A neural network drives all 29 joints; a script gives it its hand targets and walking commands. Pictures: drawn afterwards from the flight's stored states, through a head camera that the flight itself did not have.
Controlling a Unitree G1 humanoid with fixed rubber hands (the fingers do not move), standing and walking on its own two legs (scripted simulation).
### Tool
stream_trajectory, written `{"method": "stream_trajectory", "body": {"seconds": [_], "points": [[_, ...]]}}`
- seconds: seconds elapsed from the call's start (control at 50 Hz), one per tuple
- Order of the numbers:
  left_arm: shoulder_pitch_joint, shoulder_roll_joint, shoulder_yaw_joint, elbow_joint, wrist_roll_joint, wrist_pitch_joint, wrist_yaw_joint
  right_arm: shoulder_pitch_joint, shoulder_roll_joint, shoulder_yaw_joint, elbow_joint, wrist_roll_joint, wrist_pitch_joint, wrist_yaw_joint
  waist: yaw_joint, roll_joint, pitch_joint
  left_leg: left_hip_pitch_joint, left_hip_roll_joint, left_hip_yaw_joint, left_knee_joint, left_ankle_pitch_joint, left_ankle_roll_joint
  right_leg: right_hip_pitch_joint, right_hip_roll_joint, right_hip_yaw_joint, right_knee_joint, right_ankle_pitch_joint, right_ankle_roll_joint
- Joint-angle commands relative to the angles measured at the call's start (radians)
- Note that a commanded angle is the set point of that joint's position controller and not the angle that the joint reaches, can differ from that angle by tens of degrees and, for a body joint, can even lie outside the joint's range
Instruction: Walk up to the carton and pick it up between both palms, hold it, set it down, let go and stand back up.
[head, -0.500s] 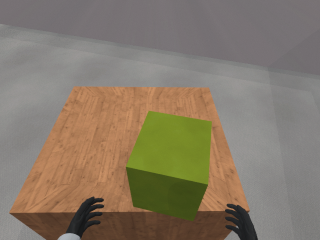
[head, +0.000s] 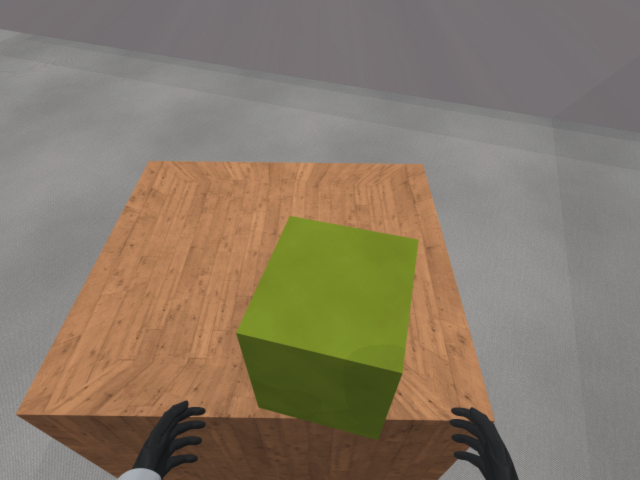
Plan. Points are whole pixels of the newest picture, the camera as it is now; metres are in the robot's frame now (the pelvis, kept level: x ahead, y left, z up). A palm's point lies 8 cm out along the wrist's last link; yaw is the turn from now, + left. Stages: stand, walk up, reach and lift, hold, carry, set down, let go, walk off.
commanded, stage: set down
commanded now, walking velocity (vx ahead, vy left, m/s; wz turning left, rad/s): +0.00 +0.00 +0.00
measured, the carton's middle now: (333, 328) +0.38 +0.00 -0.10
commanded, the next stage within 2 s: let go in 0.24 s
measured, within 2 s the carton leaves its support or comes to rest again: neither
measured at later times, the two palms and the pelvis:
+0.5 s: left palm (143, 479) +0.14 +0.23 -0.07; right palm out of the picture +0.15 -0.21 -0.07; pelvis -0.02 +0.02 +0.00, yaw -2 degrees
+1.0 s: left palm out of the picture +0.05 +0.30 -0.10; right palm out of the picture +0.05 -0.25 -0.10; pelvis -0.06 +0.02 -0.01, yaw +1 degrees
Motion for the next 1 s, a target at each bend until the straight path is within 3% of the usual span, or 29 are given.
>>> {"method": "stream_trajectory", "body": {"seconds": [0.0,0.16,0.34,0.46,0.72,0.74,0.76,0.82,0.84,0.98], "points": [[-0.065,0.106,0.039,-0.143,0.009,-0.007,0.005,-0.076,-0.088,-0.031,-0.079,-0.006,-0.031,0.005,-0.002,-0.008,-0.085,0.19,-0.103,0.1,0.029,0.386,0.011,-0.249,0.004,-0.05,-0.075,0.554,0.056],[-0.041,0.104,0.037,-0.179,0.006,0.004,0.015,-0.093,-0.106,-0.043,-0.087,0.003,-0.03,0.017,0.011,-0.021,-0.107,0.207,-0.096,0.103,0.036,0.451,0.007,-0.247,0.011,-0.052,-0.064,0.577,0.054],[-0.08,0.081,0.006,-0.153,0.006,0.042,0.035,-0.139,-0.157,-0.074,-0.048,-0.004,0.009,0.042,0.018,-0.017,-0.093,0.198,-0.081,0.101,0.031,0.442,0.006,-0.28,0.026,-0.053,-0.073,0.436,0.032],[-0.108,0.07,-0.017,-0.141,-0.008,0.073,0.058,-0.141,-0.172,-0.1,-0.069,-0.016,0.059,0.06,0.022,-0.033,-0.088,0.162,-0.074,0.094,0.022,0.373,0.019,-0.3,0.031,-0.049,-0.076,0.323,0.021],[-0.167,0.074,-0.053,-0.149,-0.017,0.102,0.099,-0.124,-0.17,-0.135,-0.144,-0.042,0.134,0.081,0.03,0.007,-0.05,0.06,-0.058,0.103,0.005,0.127,0.031,-0.322,0.024,-0.044,-0.064,0.088,-0.01],[0.008,0.256,0.044,-0.032,0.028,0.031,0.098,0.002,-0.278,-0.129,-0.08,-0.064,0.216,0.08,-0.001,0.029,-0.087,-0.111,0.023,-0.003,0.05,0.202,0.064,-0.224,-0.062,0.017,0.022,0.133,0.022],[0.047,0.252,0.046,-0.001,0.025,0.004,0.091,0.025,-0.269,-0.141,-0.087,-0.062,0.249,0.078,0.003,0.02,-0.065,-0.161,0.018,0.002,0.046,0.119,0.069,-0.215,-0.075,0.029,0.013,0.093,0.024],[0.03,0.236,0.043,0.002,0.023,-0.027,0.078,0.009,-0.265,-0.139,-0.103,-0.043,0.28,0.08,0.019,0.006,-0.08,-0.124,0.026,-0.013,0.062,0.126,0.075,-0.26,-0.081,0.032,0.034,0.115,0.018],[0.002,0.239,0.043,0.001,0.026,-0.034,0.074,0.012,-0.273,-0.138,-0.109,-0.037,0.281,0.085,0.007,0.008,-0.065,-0.146,0.024,-0.016,0.065,0.105,0.071,-0.266,-0.081,0.028,0.031,0.09,0.015],[-0.01,0.237,0.046,0.033,0.014,-0.04,0.068,0.01,-0.286,-0.14,-0.096,-0.042,0.282,0.091,0.006,-0.001,0.02,-0.241,0.018,-0.047,0.028,-0.042,0.067,-0.301,-0.076,0.034,0.02,-0.018,0.009]]}}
